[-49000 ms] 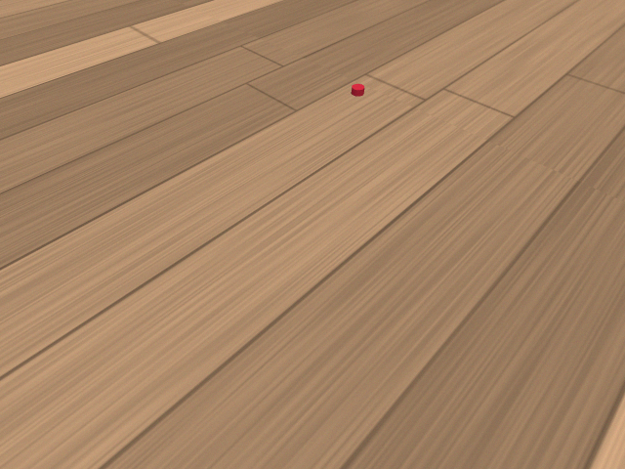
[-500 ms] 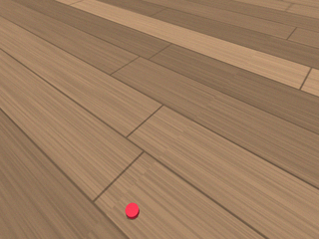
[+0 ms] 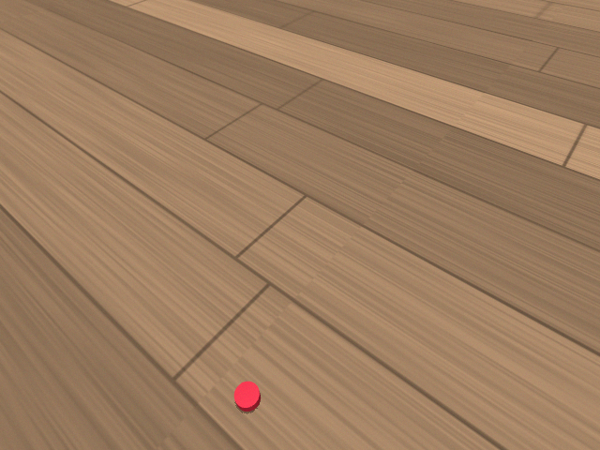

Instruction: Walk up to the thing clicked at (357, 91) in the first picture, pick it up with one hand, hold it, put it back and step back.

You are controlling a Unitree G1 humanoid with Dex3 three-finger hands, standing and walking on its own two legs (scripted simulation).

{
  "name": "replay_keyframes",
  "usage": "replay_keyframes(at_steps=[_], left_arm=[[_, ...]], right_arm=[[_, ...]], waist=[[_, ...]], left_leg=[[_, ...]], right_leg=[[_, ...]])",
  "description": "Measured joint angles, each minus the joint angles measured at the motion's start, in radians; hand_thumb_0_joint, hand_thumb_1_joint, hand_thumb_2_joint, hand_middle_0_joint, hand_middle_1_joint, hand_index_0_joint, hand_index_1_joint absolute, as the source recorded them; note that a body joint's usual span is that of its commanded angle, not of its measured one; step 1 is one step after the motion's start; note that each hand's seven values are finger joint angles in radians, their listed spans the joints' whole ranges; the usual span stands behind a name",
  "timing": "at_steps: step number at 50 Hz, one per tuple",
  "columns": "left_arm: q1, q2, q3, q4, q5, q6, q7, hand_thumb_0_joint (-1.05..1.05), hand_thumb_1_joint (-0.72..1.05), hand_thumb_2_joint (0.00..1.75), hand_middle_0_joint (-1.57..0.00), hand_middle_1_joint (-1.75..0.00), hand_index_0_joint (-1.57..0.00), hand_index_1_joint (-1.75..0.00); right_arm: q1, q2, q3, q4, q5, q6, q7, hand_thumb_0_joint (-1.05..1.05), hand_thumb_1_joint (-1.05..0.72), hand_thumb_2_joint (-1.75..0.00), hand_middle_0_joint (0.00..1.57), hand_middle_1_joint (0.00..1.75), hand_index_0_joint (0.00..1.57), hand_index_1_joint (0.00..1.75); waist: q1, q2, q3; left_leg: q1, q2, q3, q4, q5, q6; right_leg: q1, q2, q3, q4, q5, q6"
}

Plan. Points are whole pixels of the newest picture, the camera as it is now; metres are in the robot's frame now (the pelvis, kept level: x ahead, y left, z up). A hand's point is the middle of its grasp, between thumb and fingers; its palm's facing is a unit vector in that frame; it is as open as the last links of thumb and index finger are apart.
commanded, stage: stand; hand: left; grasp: from above
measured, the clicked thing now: (247, 396) +0.42 +0.21 -0.76
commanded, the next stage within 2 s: step back in 0.06 s
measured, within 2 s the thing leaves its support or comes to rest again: neither
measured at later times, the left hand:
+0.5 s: hand out of the picture +0.07 +0.31 -0.18, palm faces -0.04 -0.93 -0.37, open 7.4 cm
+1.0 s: hand out of the picture -0.06 +0.31 -0.15, palm faces -0.04 -0.91 -0.41, open 7.4 cm
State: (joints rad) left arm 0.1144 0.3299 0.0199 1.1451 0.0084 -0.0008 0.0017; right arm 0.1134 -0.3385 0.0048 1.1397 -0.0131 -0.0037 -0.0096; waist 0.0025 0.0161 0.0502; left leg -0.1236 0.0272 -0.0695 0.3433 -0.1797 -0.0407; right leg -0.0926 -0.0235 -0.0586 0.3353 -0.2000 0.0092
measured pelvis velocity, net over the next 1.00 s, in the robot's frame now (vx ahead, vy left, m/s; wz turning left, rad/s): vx -0.19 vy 0.05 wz -0.03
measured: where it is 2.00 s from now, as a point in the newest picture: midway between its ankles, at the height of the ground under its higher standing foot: outside the picture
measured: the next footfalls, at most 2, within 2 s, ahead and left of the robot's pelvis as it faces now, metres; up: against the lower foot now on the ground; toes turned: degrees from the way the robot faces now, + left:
right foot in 0.70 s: -0.11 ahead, -0.09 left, +0.00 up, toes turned -2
left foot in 1.04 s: -0.18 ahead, +0.16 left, +0.00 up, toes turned -4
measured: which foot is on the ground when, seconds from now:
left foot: down 0.00-0.74, up 0.76-1.00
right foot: down 0.00-0.32, up 0.34-0.68, down 0.70-1.00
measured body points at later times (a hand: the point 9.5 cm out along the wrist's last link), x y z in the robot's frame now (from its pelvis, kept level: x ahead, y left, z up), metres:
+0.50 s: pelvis -0.07 +0.05 -0.02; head +0.01 +0.07 +0.42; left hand +0.07 +0.36 -0.15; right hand +0.00 -0.27 -0.13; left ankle -0.03 +0.14 -0.75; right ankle -0.10 -0.10 -0.67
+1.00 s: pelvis -0.19 +0.05 -0.02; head -0.13 +0.03 +0.42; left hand -0.06 +0.35 -0.13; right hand -0.12 -0.28 -0.15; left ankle -0.21 +0.17 -0.72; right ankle -0.15 -0.08 -0.75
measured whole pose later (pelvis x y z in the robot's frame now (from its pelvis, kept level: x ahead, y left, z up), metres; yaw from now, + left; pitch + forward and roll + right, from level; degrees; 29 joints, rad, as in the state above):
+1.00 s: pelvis -0.19 +0.05 -0.02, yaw -2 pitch -1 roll +0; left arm 0.14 0.36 0.07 0.79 0.03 0.04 0.02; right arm 0.18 -0.41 -0.05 0.88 0.00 0.05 -0.02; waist 0.00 0.02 0.16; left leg -0.34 -0.06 -0.08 0.86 -0.49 -0.01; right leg -0.34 -0.02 0.01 0.61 -0.25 0.00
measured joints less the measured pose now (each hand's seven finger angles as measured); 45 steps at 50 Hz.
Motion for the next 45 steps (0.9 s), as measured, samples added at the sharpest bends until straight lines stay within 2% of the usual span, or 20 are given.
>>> replay_keyframes(at_steps=[5,9,13,14,15,16,17,19,20,22,25,28,31,33,35,37,38,40,42,45], left_arm=[[-0.004,0.002,0.013,-0.018,-0.012,0.001,-0.002,0.00,0.90,0.90,-0.20,-0.30,-0.21,-0.30],[-0.027,0.013,0.037,-0.075,-0.019,0.013,0.004,0.00,0.90,0.90,-0.20,-0.30,-0.21,-0.30],[-0.041,0.031,0.045,-0.133,-0.001,0.033,0.010,0.00,0.90,0.90,-0.20,-0.30,-0.21,-0.30],[-0.045,0.038,0.045,-0.145,0.001,0.037,0.011,0.00,0.90,0.90,-0.20,-0.30,-0.21,-0.30],[-0.050,0.045,0.044,-0.159,0.001,0.041,0.012,0.00,0.90,0.90,-0.20,-0.30,-0.21,-0.30],[-0.057,0.051,0.043,-0.174,-0.002,0.046,0.012,0.00,0.90,0.90,-0.20,-0.30,-0.21,-0.30],[-0.071,0.062,0.046,-0.186,-0.007,0.052,0.015,0.00,0.90,0.90,-0.20,-0.30,-0.21,-0.30],[-0.094,0.077,0.052,-0.207,-0.012,0.061,0.027,0.00,0.90,0.90,-0.20,-0.30,-0.21,-0.30],[-0.100,0.081,0.053,-0.213,-0.013,0.064,0.033,0.00,0.90,0.90,-0.20,-0.30,-0.21,-0.30],[-0.098,0.083,0.050,-0.224,-0.017,0.065,0.038,0.00,0.90,0.90,-0.20,-0.30,-0.20,-0.30],[-0.068,0.074,0.045,-0.237,-0.014,0.062,0.031,0.00,0.90,0.90,-0.20,-0.30,-0.20,-0.30],[-0.029,0.065,0.045,-0.246,-0.008,0.064,0.024,0.00,0.90,0.90,-0.20,-0.30,-0.20,-0.30],[-0.002,0.058,0.049,-0.249,-0.005,0.063,0.017,0.00,0.90,0.90,-0.20,-0.30,-0.20,-0.30],[0.014,0.055,0.051,-0.249,-0.002,0.057,0.012,0.00,0.90,0.90,-0.20,-0.30,-0.20,-0.30],[0.030,0.052,0.054,-0.247,0.001,0.049,0.007,0.00,0.90,0.90,-0.20,-0.30,-0.21,-0.30],[0.040,0.028,0.055,-0.240,0.012,0.040,0.005,0.00,0.90,0.90,-0.20,-0.30,-0.21,-0.30],[0.051,0.023,0.051,-0.245,0.015,0.038,0.000,0.00,0.90,0.90,-0.20,-0.30,-0.21,-0.30],[0.071,0.019,0.048,-0.258,0.018,0.037,-0.004,0.00,0.90,0.90,-0.20,-0.30,-0.21,-0.30],[0.080,0.011,0.047,-0.265,0.016,0.039,0.001,0.00,0.90,0.90,-0.20,-0.30,-0.21,-0.30],[0.070,0.010,0.048,-0.288,0.020,0.045,0.008,0.00,0.90,0.90,-0.20,-0.30,-0.21,-0.30]], right_arm=[[-0.011,-0.006,-0.005,-0.018,0.007,0.010,0.009,0.00,-0.91,-0.90,0.20,0.30,0.20,0.30],[-0.036,-0.030,-0.025,-0.077,0.020,0.028,0.013,0.00,-0.91,-0.90,0.20,0.30,0.20,0.30],[-0.023,-0.053,-0.047,-0.133,0.017,0.048,0.022,0.00,-0.91,-0.90,0.20,0.30,0.20,0.30],[-0.014,-0.058,-0.050,-0.144,0.016,0.049,0.024,0.00,-0.91,-0.90,0.20,0.30,0.20,0.30],[-0.003,-0.062,-0.054,-0.154,0.013,0.047,0.026,0.00,-0.91,-0.90,0.20,0.30,0.20,0.30],[0.009,-0.068,-0.059,-0.163,0.007,0.044,0.026,0.00,-0.91,-0.90,0.20,0.30,0.20,0.30],[0.011,-0.061,-0.063,-0.165,-0.002,0.042,0.023,0.00,-0.91,-0.90,0.20,0.30,0.20,0.30],[0.013,-0.044,-0.059,-0.172,-0.010,0.039,0.024,0.00,-0.91,-0.90,0.20,0.30,0.20,0.30],[0.017,-0.036,-0.055,-0.177,-0.011,0.039,0.023,0.00,-0.91,-0.90,0.20,0.30,0.20,0.30],[0.021,-0.023,-0.051,-0.189,-0.015,0.042,0.016,0.00,-0.91,-0.90,0.20,0.30,0.20,0.30],[0.018,-0.015,-0.052,-0.218,-0.014,0.041,0.002,0.00,-0.90,-0.90,0.20,0.30,0.20,0.30],[0.012,-0.007,-0.052,-0.253,-0.011,0.033,-0.007,0.00,-0.90,-0.90,0.20,0.30,0.21,0.30],[0.005,-0.005,-0.047,-0.282,-0.010,0.029,-0.007,0.00,-0.90,-0.90,0.20,0.30,0.21,0.30],[-0.002,-0.008,-0.043,-0.293,-0.010,0.034,-0.004,0.00,-0.90,-0.90,0.20,0.30,0.21,0.30],[-0.005,-0.015,-0.040,-0.298,-0.006,0.041,0.000,0.00,-0.90,-0.90,0.20,0.30,0.21,0.30],[-0.013,-0.034,-0.044,-0.288,0.003,0.052,0.001,0.00,-0.90,-0.90,0.20,0.30,0.21,0.30],[-0.012,-0.036,-0.047,-0.278,0.008,0.059,-0.001,0.00,-0.90,-0.90,0.20,0.30,0.21,0.30],[-0.005,-0.036,-0.051,-0.262,0.012,0.070,-0.004,0.00,-0.90,-0.90,0.20,0.30,0.21,0.30],[0.010,-0.046,-0.052,-0.257,0.019,0.067,-0.005,0.00,-0.90,-0.90,0.20,0.30,0.20,0.30],[0.040,-0.061,-0.051,-0.260,0.020,0.056,-0.010,0.00,-0.91,-0.90,0.20,0.30,0.20,0.30]], waist=[[-0.004,0.003,0.007],[-0.012,0.008,0.067],[-0.013,-0.015,0.091],[-0.016,-0.021,0.092],[-0.020,-0.023,0.092],[-0.023,-0.021,0.090],[-0.020,-0.036,0.102],[-0.020,-0.057,0.133],[-0.025,-0.061,0.142],[-0.028,-0.066,0.148],[-0.028,-0.057,0.153],[-0.029,-0.049,0.156],[-0.027,-0.041,0.160],[-0.024,-0.036,0.157],[-0.020,-0.028,0.147],[-0.026,0.025,0.150],[-0.026,0.032,0.140],[-0.004,0.010,0.127],[0.004,0.006,0.115],[0.004,0.006,0.102]], left_leg=[[-0.030,0.002,-0.003,0.038,-0.012,0.004],[-0.133,-0.008,0.004,0.203,-0.030,0.043],[-0.201,-0.052,0.025,0.397,-0.200,0.085],[-0.197,-0.054,0.034,0.389,-0.190,0.089],[-0.183,-0.050,0.041,0.350,-0.130,0.092],[-0.171,-0.045,0.040,0.313,-0.128,0.081],[-0.178,-0.053,0.046,0.320,-0.153,0.075],[-0.192,-0.058,0.052,0.332,-0.149,0.077],[-0.196,-0.057,0.048,0.322,-0.136,0.078],[-0.200,-0.054,0.052,0.288,-0.103,0.081],[-0.206,-0.045,0.069,0.255,-0.071,0.089],[-0.215,-0.033,0.090,0.249,-0.055,0.092],[-0.236,-0.021,0.109,0.264,-0.045,0.088],[-0.257,-0.012,0.121,0.285,-0.042,0.082],[-0.284,-0.005,0.128,0.318,-0.045,0.071],[-0.305,0.022,0.096,0.355,-0.051,0.063],[-0.323,0.003,0.067,0.397,-0.133,0.060],[-0.359,-0.075,0.006,0.576,-0.271,0.052],[-0.378,-0.133,-0.046,0.724,-0.289,0.049],[-0.354,-0.156,-0.063,0.787,-0.297,0.036]], right_leg=[[-0.022,0.003,-0.002,0.022,-0.005,-0.002],[-0.078,-0.003,-0.004,0.097,-0.022,-0.005],[-0.145,-0.037,0.014,0.198,-0.056,0.007],[-0.164,-0.044,0.018,0.225,-0.066,0.013],[-0.186,-0.048,0.019,0.257,-0.078,0.021],[-0.213,-0.048,0.018,0.296,-0.093,0.020],[-0.245,-0.040,0.051,0.354,-0.153,0.007],[-0.301,0.029,0.149,0.517,-0.312,-0.019],[-0.324,0.067,0.180,0.600,-0.351,-0.028],[-0.362,0.117,0.211,0.735,-0.354,-0.035],[-0.369,0.134,0.203,0.820,-0.335,-0.018],[-0.327,0.118,0.189,0.771,-0.341,0.004],[-0.270,0.089,0.169,0.643,-0.330,0.010],[-0.226,0.066,0.145,0.528,-0.302,0.006],[-0.164,0.049,0.119,0.364,-0.212,-0.010],[-0.145,0.078,0.089,0.321,-0.173,-0.021],[-0.154,0.078,0.084,0.328,-0.171,-0.026],[-0.166,0.054,0.104,0.331,-0.159,-0.033],[-0.170,0.038,0.111,0.299,-0.127,-0.030],[-0.188,0.021,0.102,0.264,-0.086,-0.024]])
